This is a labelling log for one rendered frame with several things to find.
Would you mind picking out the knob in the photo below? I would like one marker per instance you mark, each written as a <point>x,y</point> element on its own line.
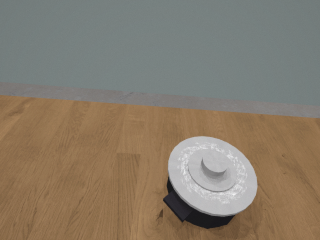
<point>214,163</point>

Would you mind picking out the lid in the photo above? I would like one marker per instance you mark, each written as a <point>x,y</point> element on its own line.
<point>222,196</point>

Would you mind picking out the table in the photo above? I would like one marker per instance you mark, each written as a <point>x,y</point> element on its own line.
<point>84,170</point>

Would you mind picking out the pot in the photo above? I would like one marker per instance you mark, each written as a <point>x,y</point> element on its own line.
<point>185,212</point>

